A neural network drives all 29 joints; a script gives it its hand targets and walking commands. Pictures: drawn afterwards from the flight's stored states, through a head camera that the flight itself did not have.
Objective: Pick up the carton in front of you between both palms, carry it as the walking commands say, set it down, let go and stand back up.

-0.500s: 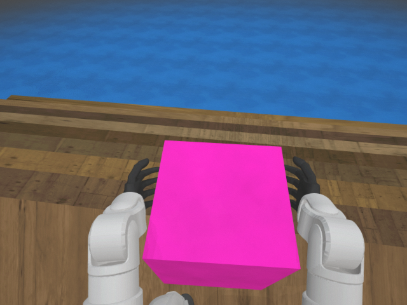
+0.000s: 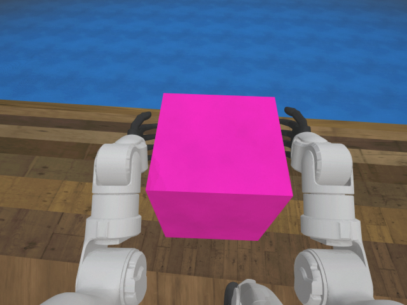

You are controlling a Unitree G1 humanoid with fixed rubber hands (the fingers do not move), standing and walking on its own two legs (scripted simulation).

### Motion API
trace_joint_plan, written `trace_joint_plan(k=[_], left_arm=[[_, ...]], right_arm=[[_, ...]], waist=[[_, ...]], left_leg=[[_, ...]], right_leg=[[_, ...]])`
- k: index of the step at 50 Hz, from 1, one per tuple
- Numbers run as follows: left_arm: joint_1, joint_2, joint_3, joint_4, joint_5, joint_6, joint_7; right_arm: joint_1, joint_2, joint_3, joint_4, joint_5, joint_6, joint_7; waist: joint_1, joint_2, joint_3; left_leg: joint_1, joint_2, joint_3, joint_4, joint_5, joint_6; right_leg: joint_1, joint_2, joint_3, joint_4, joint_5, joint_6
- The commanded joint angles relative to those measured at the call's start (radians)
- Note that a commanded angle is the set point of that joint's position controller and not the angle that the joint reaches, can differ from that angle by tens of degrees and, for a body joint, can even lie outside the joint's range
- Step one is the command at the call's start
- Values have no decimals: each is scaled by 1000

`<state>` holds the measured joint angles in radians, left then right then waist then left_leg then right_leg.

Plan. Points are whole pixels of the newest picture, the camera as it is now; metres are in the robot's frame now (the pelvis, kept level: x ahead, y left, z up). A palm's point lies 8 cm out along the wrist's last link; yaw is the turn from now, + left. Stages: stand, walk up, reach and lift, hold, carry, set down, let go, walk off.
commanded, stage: carry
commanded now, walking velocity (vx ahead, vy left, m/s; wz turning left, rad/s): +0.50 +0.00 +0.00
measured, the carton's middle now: (215, 173) +0.35 +0.00 +0.05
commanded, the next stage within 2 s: none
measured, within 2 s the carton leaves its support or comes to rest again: neither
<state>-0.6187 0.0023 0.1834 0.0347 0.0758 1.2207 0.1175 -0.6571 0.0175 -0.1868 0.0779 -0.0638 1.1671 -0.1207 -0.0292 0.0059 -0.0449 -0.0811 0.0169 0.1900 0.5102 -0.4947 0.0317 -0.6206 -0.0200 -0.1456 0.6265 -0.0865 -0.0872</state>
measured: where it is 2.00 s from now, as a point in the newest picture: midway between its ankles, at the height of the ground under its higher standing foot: (191, 160)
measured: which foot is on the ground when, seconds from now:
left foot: down 0.00-0.02, up 0.04-0.60, down 0.62-1.00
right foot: up 0.00-0.02, down 0.04-0.62, up 0.64-1.00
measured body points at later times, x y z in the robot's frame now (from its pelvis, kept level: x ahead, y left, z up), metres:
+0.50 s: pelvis +0.31 -0.01 -0.03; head +0.35 -0.01 +0.42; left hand +0.68 +0.15 +0.10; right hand +0.69 -0.15 +0.10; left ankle +0.47 +0.11 -0.72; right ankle +0.16 -0.07 -0.72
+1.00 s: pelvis +0.65 +0.05 -0.23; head +0.70 +0.06 +0.21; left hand +1.01 +0.19 -0.17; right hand +1.01 -0.11 -0.15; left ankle +0.49 +0.04 -0.86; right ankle +0.80 -0.03 -0.93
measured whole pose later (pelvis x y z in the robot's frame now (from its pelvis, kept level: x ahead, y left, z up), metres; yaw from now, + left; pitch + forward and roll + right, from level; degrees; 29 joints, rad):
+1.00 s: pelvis +0.65 +0.05 -0.23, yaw +0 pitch +3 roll +0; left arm -0.52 -0.04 0.22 0.01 0.07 1.13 0.11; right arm -0.57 0.05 -0.19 0.09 -0.02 1.07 -0.13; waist -0.08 -0.03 0.06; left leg -0.29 -0.15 0.17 1.11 -0.82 0.20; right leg -0.63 0.02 -0.08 0.63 0.31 -0.05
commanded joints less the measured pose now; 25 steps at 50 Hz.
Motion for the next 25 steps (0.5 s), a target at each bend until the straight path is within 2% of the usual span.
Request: trace_joint_plan(k=[1, 2, 3, 4, 5, 6, 7, 8, 11, 13, 14, 15, 16, 17, 19, 20, 21, 22, 23, 24, 25], left_arm=[[-693, -974, -592, -7, -419, -41, -220], [-688, -985, -570, 4, -423, -40, -225], [-725, -978, -569, 15, -423, -43, -228], [-738, -1040, -575, 26, -457, -43, -237], [-781, -1082, -582, -17, -478, -48, -246], [-825, -1122, -598, -60, -505, -50, -253], [-866, -1154, -613, -101, -527, -51, -256], [-883, -1175, -624, -136, -541, -52, -256], [-844, -1179, -652, -211, -539, -52, -247], [-802, -1152, -668, -233, -527, -51, -246], [-785, -1132, -675, -240, -516, -50, -246], [-769, -1112, -683, -244, -508, -51, -246], [-755, -1091, -693, -237, -501, -50, -246], [-732, -1074, -695, -224, -490, -51, -247], [-708, -1041, -694, -191, -477, -51, -252], [-695, -1015, -690, -168, -474, -49, -253], [-682, -1005, -680, -134, -468, -47, -254], [-676, -998, -671, -104, -463, -45, -256], [-684, -1003, -665, -71, -461, -44, -260], [-687, -1012, -661, -38, -467, -44, -265], [-699, -1025, -661, -14, -468, -47, -270]], right_arm=[[-608, 1012, 621, 26, 427, 11, 246], [-618, 1026, 613, 32, 424, 11, 243], [-618, 1068, 605, 46, 415, 14, 238], [-647, 1059, 587, 35, 405, 15, 230], [-675, 1085, 590, 10, 406, 14, 221], [-690, 1103, 587, -22, 402, 10, 212], [-692, 1114, 583, -50, 390, 9, 201], [-677, 1120, 578, -76, 377, 8, 191], [-593, 1115, 593, -119, 346, 2, 174], [-563, 1096, 617, -142, 334, -1, 168], [-556, 1086, 633, -156, 330, -2, 167], [-552, 1074, 650, -168, 331, -3, 167], [-551, 1065, 666, -173, 331, -4, 169], [-552, 1052, 679, -175, 329, -5, 172], [-561, 1030, 694, -159, 334, -1, 184], [-560, 1020, 696, -142, 340, 2, 192], [-558, 1009, 688, -123, 340, 7, 200], [-555, 1000, 676, -96, 335, 11, 207], [-539, 984, 657, -70, 326, 15, 213], [-541, 972, 635, -44, 317, 19, 215], [-518, 971, 620, -17, 310, 24, 218]], waist=[[101, 95, -380], [148, -45, -449], [83, -308, -537], [99, -308, -520], [113, -238, -473], [104, -118, -454], [95, -62, -443], [89, -61, -457], [86, -77, -485], [99, -88, -479], [108, -100, -487], [108, -110, -484], [102, -130, -504], [104, -139, -503], [125, -125, -457], [170, -114, -412], [190, -100, -374], [197, -97, -340], [177, -46, -295], [173, -2, -258], [155, -27, -215]], left_leg=[[51, 129, 9, 326, 968, 40], [-121, 86, -16, 552, 661, 23], [-452, -86, -106, 790, -8, -5], [-576, -81, -213, 918, -58, 19], [-631, -45, -236, 932, -13, 36], [-628, -17, -248, 875, 34, 38], [-618, 5, -245, 803, 78, 35], [-588, 15, -242, 748, 105, 30], [-601, 23, -218, 590, 105, 20], [-650, 10, -180, 481, 99, 13], [-641, -3, -154, 477, 124, 9], [-652, -9, -142, 447, 161, 13], [-672, 11, -157, 520, 262, 28], [-710, 8, -146, 570, 315, 34], [-817, 13, -143, 552, 341, 33], [-979, 20, -167, 459, 440, 23], [-1013, 14, -161, 387, 489, 14], [-1011, 11, -156, 326, 551, 10], [-880, 11, -150, 140, 747, 7], [-673, -11, -101, 2, 888, 8], [-466, -18, -74, -46, 1008, 11]], right_leg=[[444, 89, -54, -123, 25, -12], [642, -83, 177, -76, 42, -1], [880, -315, 661, -163, 111, -169], [904, -321, 711, -208, 126, -222], [874, -292, 615, -182, 238, -211], [825, -273, 525, -160, 325, -181], [783, -253, 463, -157, 343, -159], [767, -245, 430, -154, 356, -141], [786, -232, 373, -130, 382, -144], [813, -229, 334, -101, 512, -163], [807, -223, 307, -85, 599, -164], [814, -213, 284, -71, 638, -159], [853, -225, 284, -34, 692, -152], [870, -209, 260, -6, 687, -139], [925, -202, 268, 28, 637, -126], [1057, -167, 288, 67, 507, -104], [1052, -159, 318, 80, 483, -104], [1028, -152, 321, 106, 474, -107], [887, -104, 258, 114, 328, -88], [709, -65, 194, 85, 185, -75], [524, -57, 151, 59, 104, -65]])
